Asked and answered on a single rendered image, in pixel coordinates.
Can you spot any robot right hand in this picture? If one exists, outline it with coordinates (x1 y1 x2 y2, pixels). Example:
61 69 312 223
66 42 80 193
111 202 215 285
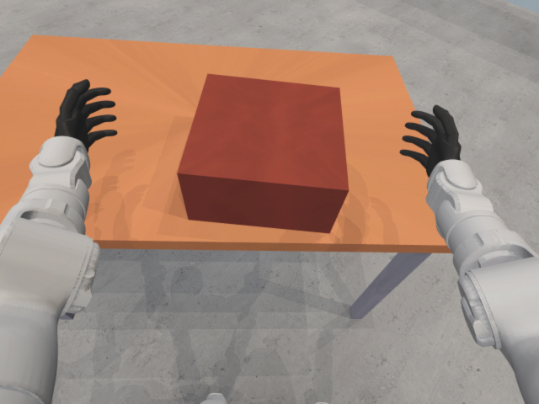
400 105 462 177

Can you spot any robot left shin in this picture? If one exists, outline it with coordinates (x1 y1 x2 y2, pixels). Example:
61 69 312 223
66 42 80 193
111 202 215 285
206 393 228 403

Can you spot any robot left upper arm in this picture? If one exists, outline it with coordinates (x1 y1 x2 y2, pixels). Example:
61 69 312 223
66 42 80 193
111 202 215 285
0 217 100 404

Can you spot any robot left hand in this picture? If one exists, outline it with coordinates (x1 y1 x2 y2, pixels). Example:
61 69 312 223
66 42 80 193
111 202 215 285
54 79 117 152

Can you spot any right robot forearm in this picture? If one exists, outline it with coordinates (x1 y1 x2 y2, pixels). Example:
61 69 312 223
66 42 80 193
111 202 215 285
426 159 539 277

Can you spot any left robot forearm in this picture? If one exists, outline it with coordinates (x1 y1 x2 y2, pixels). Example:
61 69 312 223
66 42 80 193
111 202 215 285
0 136 92 255

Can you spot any robot right upper arm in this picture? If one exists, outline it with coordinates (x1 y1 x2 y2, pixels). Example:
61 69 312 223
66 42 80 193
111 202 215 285
457 257 539 404

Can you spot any table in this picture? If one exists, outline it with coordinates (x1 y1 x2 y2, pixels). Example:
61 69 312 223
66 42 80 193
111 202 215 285
0 35 452 320

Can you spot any carton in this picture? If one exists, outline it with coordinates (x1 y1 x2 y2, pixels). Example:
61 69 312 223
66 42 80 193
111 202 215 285
177 74 349 233

